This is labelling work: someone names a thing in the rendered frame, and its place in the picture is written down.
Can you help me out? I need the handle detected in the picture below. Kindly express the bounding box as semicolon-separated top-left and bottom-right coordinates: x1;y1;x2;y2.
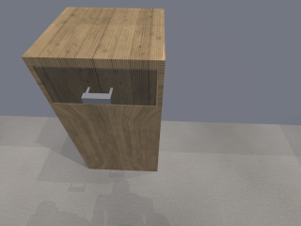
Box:
81;87;114;105

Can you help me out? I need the cabinet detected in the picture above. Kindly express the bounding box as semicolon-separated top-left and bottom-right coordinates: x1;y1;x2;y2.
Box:
21;7;166;171

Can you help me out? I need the drawer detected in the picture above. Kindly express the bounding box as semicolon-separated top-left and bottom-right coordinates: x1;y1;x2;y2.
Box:
35;66;158;106

